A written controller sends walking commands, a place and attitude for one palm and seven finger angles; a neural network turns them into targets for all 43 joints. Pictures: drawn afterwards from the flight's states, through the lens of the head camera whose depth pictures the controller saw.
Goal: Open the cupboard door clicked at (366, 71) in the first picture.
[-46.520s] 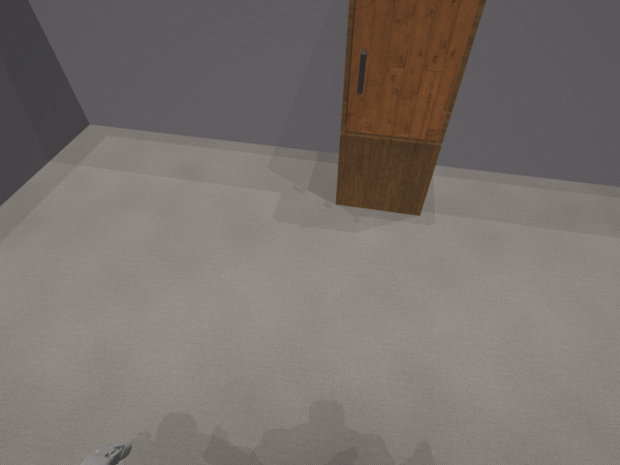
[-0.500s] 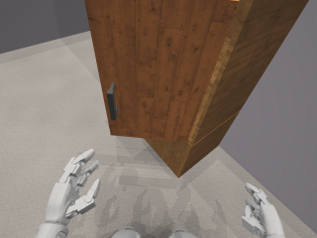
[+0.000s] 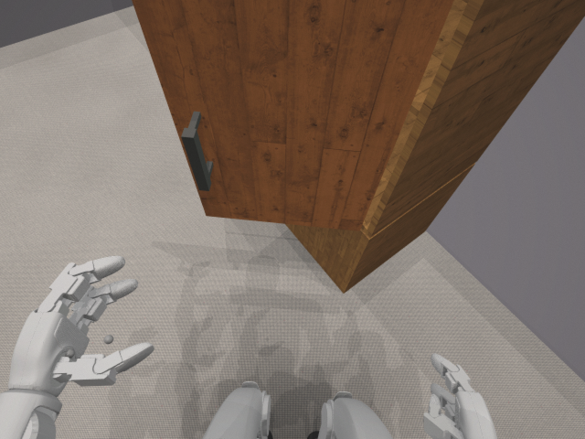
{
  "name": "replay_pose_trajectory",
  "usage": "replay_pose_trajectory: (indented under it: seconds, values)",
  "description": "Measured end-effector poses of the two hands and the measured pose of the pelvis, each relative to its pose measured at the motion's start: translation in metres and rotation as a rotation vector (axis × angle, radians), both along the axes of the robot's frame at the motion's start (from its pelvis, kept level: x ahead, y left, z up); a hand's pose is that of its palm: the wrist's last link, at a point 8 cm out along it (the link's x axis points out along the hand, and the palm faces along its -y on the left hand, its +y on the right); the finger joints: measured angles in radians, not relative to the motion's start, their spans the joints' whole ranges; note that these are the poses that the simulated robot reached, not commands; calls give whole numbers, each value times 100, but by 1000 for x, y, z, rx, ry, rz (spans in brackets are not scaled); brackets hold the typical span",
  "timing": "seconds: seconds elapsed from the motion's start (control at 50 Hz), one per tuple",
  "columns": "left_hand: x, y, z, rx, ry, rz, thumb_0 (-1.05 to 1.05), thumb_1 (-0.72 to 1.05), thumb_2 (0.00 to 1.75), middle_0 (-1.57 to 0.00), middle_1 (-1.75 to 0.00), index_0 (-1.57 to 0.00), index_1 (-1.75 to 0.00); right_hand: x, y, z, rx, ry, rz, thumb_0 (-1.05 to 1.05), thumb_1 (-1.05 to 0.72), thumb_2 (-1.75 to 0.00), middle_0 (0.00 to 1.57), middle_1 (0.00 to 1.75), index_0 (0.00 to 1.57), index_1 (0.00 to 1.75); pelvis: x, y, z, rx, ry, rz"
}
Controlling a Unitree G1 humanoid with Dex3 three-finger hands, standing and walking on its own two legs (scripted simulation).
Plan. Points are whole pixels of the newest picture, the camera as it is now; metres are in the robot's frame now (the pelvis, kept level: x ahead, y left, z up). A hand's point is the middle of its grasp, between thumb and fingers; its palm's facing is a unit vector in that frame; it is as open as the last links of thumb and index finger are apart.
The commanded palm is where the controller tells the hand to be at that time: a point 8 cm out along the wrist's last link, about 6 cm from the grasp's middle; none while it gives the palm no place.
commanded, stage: raise the hand with hooked fingers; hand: left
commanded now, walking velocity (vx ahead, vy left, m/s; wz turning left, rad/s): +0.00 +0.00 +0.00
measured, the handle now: (200, 153) +0.53 +0.19 +0.01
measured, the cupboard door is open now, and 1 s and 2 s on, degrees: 48 48 48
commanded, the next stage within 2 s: move the hooked fingers beside the handle in 1.22 s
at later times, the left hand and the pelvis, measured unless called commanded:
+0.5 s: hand (64, 328) +0.24 +0.29 +0.02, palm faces +0.01 -1.00 -0.05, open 13.8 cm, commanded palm +0.22 +0.34 +0.03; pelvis -0.02 +0.03 -0.01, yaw +0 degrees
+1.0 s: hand (55, 304) +0.26 +0.31 +0.02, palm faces -0.04 -1.00 -0.05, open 14.0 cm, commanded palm +0.25 +0.36 +0.03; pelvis -0.02 +0.04 -0.01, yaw +0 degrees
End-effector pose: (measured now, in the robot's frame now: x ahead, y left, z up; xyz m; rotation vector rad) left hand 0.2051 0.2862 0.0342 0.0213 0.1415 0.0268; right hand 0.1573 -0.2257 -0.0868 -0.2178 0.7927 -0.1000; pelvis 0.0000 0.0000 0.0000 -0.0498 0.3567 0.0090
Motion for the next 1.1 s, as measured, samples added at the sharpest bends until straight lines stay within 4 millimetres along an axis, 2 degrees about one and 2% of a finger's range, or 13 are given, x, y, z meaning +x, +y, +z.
replay_pose_trajectory:
  seconds: [0.04, 0.08, 0.2, 0.28, 0.38, 0.48, 0.56, 0.7, 0.8, 0.94, 1.1]
  values:
    - [-3, 8, 9, 36, -47, 30, 1, 3, 52, -26, -86, -26, -86, -7, -9, 2, -28, 20, -8, 1, -90, -90, 21, 30, 20, 30, 2, 2, 1, 0, 2, 1]
    - [-4, 14, 9, 62, -72, 30, 0, -2, 50, -26, -89, -26, -89, -10, -17, 2, -56, 30, -8, 1, -90, -90, 21, 30, 20, 30, 2, 4, 0, -3, 8, 5]
    - [3, 16, -20, 15, -31, -68, 0, -16, 44, -27, -98, -27, -98, -6, -28, 4, -120, -4, -9, 1, -90, -90, 21, 30, 20, 30, -6, 12, -10, -14, 16, 5]
    - [9, 16, -13, 9, -72, -96, 0, -25, 40, -28, -104, -28, -104, 0, -20, 14, -124, -50, -1, 1, -90, -90, 21, 30, 20, 30, -9, 17, -8, -19, 5, 2]
    - [12, 36, 6, 45, -138, -39, 0, -37, 35, -29, -111, -29, -112, 7, 0, 20, -93, -84, 33, 1, -90, -90, 21, 30, 20, 30, -13, 22, -5, -22, -3, 8]
    - [11, 57, -5, 30, -68, -13, -1, -44, 32, -29, -116, -29, -117, 8, 17, 18, -70, -86, 68, 1, -90, -90, 21, 30, 20, 30, -17, 28, -5, -29, -3, 16]
    - [13, 62, -14, 14, -40, -41, -1, -47, 31, -30, -118, -29, -118, 3, 22, 16, -77, -69, 82, 1, -90, -90, 21, 30, 20, 30, -20, 32, -6, -36, -4, 19]
    - [29, 76, -3, 48, -118, -55, -1, -49, 30, -30, -120, -30, -120, -12, 19, 13, -110, -17, 77, 1, -90, -90, 21, 30, 20, 30, -22, 37, -8, -40, 1, 18]
    - [38, 90, -5, 29, -76, -48, -1, -50, 30, -30, -120, -30, -120, -21, 14, 11, -118, 14, 47, 1, -90, -90, 21, 30, 20, 30, -21, 40, -7, -42, 11, 15]
    - [39, 83, -10, 16, -49, -79, -1, -50, 30, -30, -120, -29, -120, -27, 11, 15, -126, 27, 32, 1, -90, -90, 21, 30, 20, 30, -17, 43, -4, -42, 22, 7]
    - [42, 85, -11, 28, -82, -46, -1, -50, 30, -30, -120, -30, -120, -20, 11, 13, -128, 28, 43, 1, -90, -90, 21, 30, 20, 30, -16, 42, -7, -44, 27, 12]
